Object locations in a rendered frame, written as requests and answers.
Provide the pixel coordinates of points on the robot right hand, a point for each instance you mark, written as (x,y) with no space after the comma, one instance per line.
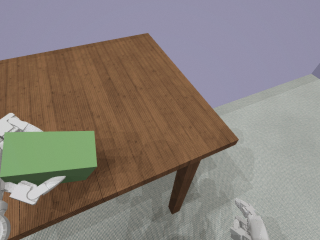
(252,229)

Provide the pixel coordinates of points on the table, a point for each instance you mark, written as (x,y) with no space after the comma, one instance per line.
(148,121)

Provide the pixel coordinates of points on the sponge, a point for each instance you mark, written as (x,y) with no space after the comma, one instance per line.
(36,157)

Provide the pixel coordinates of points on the robot left hand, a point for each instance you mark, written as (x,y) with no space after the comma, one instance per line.
(24,191)

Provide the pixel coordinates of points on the robot left forearm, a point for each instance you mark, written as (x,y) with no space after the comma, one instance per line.
(5,226)

